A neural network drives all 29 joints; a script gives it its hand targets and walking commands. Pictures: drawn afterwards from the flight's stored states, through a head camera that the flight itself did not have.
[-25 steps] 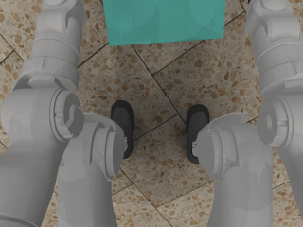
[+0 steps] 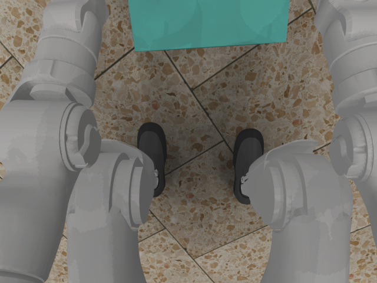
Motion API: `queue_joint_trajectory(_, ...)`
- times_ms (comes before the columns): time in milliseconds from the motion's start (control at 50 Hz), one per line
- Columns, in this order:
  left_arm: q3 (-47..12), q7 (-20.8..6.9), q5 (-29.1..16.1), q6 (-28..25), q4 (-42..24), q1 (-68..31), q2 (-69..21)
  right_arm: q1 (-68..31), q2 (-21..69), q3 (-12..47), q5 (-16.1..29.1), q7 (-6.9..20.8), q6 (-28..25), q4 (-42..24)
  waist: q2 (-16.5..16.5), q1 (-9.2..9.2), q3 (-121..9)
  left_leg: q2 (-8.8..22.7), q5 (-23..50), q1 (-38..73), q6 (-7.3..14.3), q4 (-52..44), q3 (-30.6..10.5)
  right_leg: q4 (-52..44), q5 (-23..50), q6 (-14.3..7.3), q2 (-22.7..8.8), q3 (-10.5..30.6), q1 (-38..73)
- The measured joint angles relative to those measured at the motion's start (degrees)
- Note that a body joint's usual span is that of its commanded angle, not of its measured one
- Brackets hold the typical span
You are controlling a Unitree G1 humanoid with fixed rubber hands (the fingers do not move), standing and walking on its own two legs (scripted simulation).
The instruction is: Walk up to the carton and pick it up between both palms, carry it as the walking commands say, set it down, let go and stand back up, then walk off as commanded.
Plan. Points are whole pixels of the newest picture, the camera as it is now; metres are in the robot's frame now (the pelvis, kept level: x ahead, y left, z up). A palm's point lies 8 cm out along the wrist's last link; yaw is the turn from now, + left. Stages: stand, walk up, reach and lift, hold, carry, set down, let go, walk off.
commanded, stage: reach and lift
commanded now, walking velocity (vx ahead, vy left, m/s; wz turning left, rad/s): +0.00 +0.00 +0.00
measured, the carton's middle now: out of the picture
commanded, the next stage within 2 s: none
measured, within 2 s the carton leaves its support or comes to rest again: leaves its support in 1.14 s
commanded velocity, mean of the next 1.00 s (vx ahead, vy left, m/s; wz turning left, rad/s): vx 0.00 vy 0.00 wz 0.00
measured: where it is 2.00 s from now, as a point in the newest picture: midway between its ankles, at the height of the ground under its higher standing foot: (199, 174)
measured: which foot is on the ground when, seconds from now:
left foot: down 0.00-1.00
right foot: down 0.00-1.00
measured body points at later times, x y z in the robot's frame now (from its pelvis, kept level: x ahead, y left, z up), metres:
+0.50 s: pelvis +0.00 +0.00 +0.00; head +0.40 -0.02 +0.20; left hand +0.57 +0.14 -0.22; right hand +0.56 -0.17 -0.23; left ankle +0.13 +0.13 -0.34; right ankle +0.11 -0.12 -0.34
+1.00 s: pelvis +0.00 +0.00 -0.01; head +0.39 -0.02 +0.20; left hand +0.57 +0.14 -0.22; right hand +0.55 -0.17 -0.23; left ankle +0.13 +0.13 -0.34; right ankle +0.11 -0.12 -0.34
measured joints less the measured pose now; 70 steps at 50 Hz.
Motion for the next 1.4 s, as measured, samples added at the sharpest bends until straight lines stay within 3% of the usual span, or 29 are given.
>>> queue_joint_trajectory(300, -1.82, -0.98, -0.53, -0.04, 0.18, -0.92, -1.34, -1.97, 0.66, 2.37, 0.49, 1.75, 0.38, 0.75, 0.00, 0.05, 0.00, -0.03, -0.02, 0.00, 0.00, 0.00, 0.00, 0.00, -0.01, 0.00, 0.00, 0.01, 0.00)
queue_joint_trajectory(420, -1.81, -0.31, 0.15, -0.04, 0.27, -1.13, -1.74, -2.16, 0.94, 2.34, 0.49, 0.88, 0.46, 1.00, 0.00, 0.07, 0.00, -0.05, -0.05, 0.00, 0.00, 0.00, 0.00, 0.00, -0.04, 0.00, 0.01, 0.02, 0.00)
queue_joint_trajectory(580, -1.43, -1.05, 2.14, 0.13, 0.28, -1.16, -1.74, -2.63, 0.93, 2.33, -0.24, 1.11, 1.44, 1.25, 0.00, 0.07, 0.00, -0.07, -0.08, -0.02, 0.01, 0.19, 0.00, 0.16, -0.05, 0.00, 0.04, 0.05, 0.00)
queue_joint_trajectory(1000, -1.42, -1.91, 2.26, 2.55, 0.20, -0.65, -1.74, -2.02, 0.93, 1.45, -0.91, 2.25, 4.02, 1.19, 0.00, 0.07, -0.35, -0.20, -0.44, -0.06, 0.10, 1.75, 0.00, 1.70, -0.44, -0.01, 0.15, 0.16, 0.00)
queue_joint_trajectory(1260, -1.41, 1.60, 0.73, 5.35, -4.49, -1.74, -2.60, -0.81, 0.93, 1.56, -0.91, -0.70, 8.95, -4.71, 0.00, 0.12, 0.75, -0.34, 1.34, 0.81, 0.11, 1.75, 0.00, 1.70, 1.42, -0.01, 0.32, 0.27, 0.78)
queue_joint_trajectory(1400, -0.73, 2.20, 1.62, 7.37, -6.28, -1.21, -2.85, -1.78, 0.93, 1.56, -0.91, -1.06, 11.86, -5.19, 0.00, 0.15, 0.72, -0.35, 1.58, 2.14, 0.12, 1.75, 0.00, 1.70, 1.72, -0.01, 0.41, 0.30, 2.06)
